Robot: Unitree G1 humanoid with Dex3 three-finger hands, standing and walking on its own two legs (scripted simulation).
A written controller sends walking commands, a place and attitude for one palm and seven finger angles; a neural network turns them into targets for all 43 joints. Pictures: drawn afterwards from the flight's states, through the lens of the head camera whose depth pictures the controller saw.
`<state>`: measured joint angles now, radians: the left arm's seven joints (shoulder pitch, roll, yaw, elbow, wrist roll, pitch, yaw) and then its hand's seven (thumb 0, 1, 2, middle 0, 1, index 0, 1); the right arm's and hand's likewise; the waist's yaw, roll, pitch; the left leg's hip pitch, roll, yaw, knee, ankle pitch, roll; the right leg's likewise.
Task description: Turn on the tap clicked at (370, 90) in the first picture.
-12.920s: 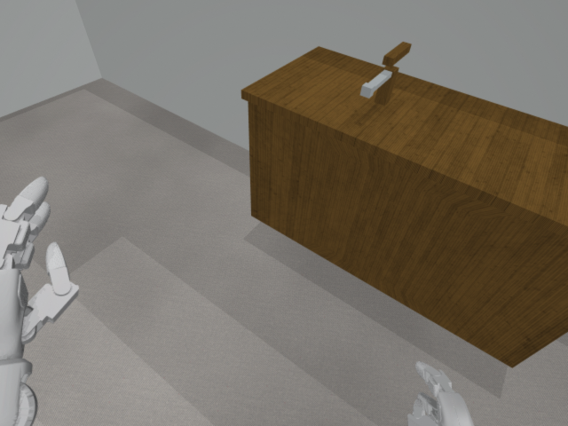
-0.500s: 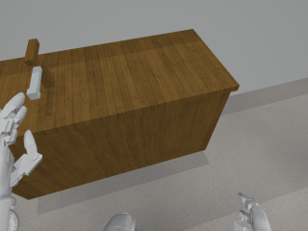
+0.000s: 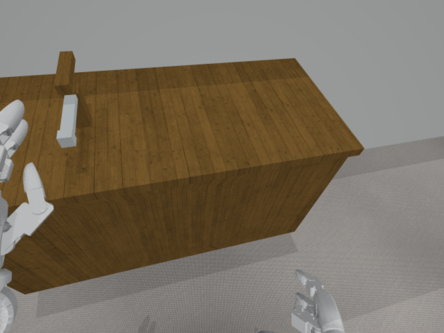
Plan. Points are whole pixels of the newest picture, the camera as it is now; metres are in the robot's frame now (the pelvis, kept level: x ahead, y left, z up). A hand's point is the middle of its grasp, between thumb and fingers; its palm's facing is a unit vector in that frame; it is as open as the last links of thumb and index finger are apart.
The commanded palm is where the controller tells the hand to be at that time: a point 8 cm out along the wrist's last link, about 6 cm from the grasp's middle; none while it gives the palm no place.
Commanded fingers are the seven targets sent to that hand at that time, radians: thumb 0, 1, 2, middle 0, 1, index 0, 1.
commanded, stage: come to a stop and stand still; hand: left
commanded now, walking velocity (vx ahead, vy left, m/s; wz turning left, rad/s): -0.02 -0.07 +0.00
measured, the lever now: (66, 138) +0.45 +0.37 +0.03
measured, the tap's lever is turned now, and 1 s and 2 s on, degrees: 0 0 0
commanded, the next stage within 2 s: look again from close up in 1.76 s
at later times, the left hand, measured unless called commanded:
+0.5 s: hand (91, 258) +0.18 +0.19 +0.13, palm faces +0.23 -0.90 -0.38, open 7.4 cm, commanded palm +0.14 +0.24 +0.17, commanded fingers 0.00 0.90 0.90 -0.20 -0.30 -0.20 -0.30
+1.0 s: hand (21, 238) +0.19 +0.27 +0.15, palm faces +0.38 -0.85 -0.36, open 7.4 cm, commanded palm +0.14 +0.29 +0.17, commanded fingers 0.00 0.90 0.90 -0.20 -0.30 -0.20 -0.30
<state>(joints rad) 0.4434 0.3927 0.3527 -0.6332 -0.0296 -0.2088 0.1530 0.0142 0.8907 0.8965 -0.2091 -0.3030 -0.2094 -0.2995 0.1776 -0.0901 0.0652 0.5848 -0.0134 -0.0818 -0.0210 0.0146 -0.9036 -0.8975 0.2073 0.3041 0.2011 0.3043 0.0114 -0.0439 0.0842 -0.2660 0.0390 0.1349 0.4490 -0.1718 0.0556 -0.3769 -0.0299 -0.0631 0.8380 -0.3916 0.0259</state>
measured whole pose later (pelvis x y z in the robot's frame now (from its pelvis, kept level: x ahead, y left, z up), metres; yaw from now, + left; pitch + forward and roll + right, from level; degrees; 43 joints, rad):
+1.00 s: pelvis -0.03 +0.01 +0.00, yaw -2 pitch -2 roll -2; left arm 0.39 0.37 0.34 -0.42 -0.01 -0.18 0.10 0.01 0.89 0.90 -0.21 -0.30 -0.21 -0.30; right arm 0.23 -0.17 0.07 0.57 -0.02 -0.14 -0.03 0.02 -0.90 -0.90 0.21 0.30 0.20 0.30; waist 0.05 -0.03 0.06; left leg -0.25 -0.05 0.02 0.38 -0.09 0.07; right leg -0.18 0.02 0.02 0.37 -0.17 0.00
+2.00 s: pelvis +0.02 -0.01 +0.00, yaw +0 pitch +0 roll -1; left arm 0.43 0.36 0.32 -0.43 -0.05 -0.18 0.12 0.01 0.89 0.90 -0.21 -0.30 -0.21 -0.30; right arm 0.20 -0.21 0.03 0.58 0.00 -0.07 -0.06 0.02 -0.90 -0.90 0.21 0.30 0.20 0.30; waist 0.03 0.00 0.01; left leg -0.24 -0.04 -0.02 0.41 -0.18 0.05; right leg -0.13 0.05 0.02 0.33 -0.20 -0.02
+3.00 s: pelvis +0.11 +0.03 -0.01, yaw -2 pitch +1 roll -1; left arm 0.50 0.41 0.39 -0.57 -0.04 -0.23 0.12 0.01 0.89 0.90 -0.21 -0.30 -0.21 -0.30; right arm 0.26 -0.18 0.02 0.58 0.00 -0.09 -0.01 0.01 -0.90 -0.90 0.21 0.30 0.20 0.30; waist -0.03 -0.01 0.06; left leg -0.13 -0.09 0.06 0.46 -0.35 0.11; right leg -0.53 0.00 -0.12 0.92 -0.29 -0.02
